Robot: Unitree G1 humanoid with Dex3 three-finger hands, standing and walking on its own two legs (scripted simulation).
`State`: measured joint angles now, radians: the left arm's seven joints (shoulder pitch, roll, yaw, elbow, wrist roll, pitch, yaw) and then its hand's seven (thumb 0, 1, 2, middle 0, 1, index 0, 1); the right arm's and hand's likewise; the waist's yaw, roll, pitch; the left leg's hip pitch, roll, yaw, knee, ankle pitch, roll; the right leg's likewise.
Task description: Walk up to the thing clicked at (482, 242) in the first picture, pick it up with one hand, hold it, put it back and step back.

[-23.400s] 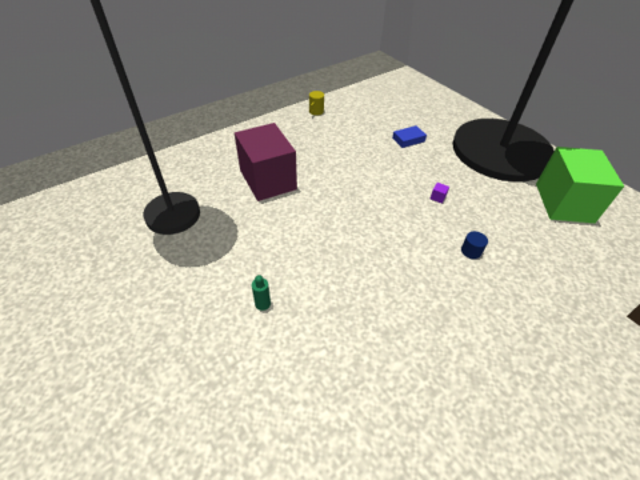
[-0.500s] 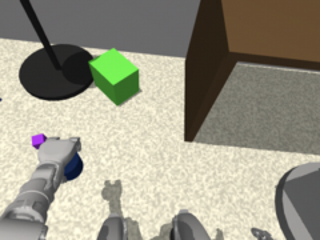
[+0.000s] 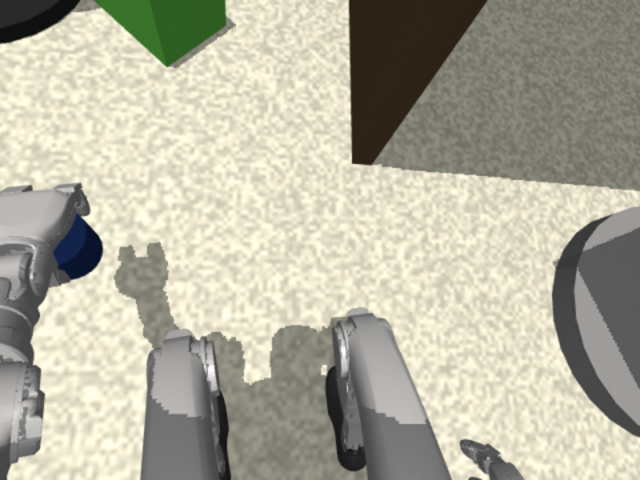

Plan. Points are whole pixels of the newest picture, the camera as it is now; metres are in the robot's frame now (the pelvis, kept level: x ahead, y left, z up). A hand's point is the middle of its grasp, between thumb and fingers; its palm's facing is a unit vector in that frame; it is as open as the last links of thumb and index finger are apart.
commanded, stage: crouch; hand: left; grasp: from above
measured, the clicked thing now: (60, 244) +0.44 +0.29 -0.19
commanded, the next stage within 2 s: lower in 0.92 s
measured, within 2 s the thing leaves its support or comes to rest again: rests again in 1.98 s
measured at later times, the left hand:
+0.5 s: hand (68, 243) +0.46 +0.31 -0.25, palm faces -0.50 -0.04 -0.87, open 10.7 cm
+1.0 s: hand (76, 241) +0.48 +0.31 -0.31, palm faces -0.47 -0.03 -0.88, open 10.7 cm
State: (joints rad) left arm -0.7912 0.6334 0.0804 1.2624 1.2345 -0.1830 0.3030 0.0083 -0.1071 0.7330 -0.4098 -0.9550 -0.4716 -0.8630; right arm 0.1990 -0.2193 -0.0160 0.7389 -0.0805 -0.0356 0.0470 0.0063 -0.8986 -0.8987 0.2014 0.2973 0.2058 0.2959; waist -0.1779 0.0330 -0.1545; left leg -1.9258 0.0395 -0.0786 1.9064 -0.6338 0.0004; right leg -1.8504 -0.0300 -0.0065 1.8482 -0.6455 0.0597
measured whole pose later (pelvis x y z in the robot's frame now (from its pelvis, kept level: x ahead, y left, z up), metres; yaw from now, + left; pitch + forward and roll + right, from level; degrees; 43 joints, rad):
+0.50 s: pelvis +0.00 +0.00 -0.09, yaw -3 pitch +37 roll -8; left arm -0.93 0.80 0.15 1.34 1.28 -0.24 0.26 0.01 -0.08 0.63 -0.46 -0.91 -0.52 -0.81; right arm 0.17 -0.27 0.01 0.71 -0.12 -0.02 0.13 0.00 -0.91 -0.90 0.20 0.30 0.20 0.30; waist -0.22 0.00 -0.06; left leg -2.18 0.04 -0.14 2.21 -0.68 -0.01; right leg -2.08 -0.01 -0.03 2.13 -0.70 0.07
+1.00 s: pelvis -0.01 +0.00 -0.14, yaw -5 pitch +35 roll -10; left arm -1.02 0.92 0.17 1.45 1.34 -0.27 0.31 0.01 -0.09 0.59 -0.51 -0.86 -0.58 -0.76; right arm 0.15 -0.27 0.09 0.70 -0.15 -0.01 0.15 0.00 -0.91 -0.90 0.20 0.30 0.20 0.30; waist -0.26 -0.03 0.00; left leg -2.32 0.02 -0.17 2.37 -0.67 -0.01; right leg -2.20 0.01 -0.04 2.27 -0.68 0.07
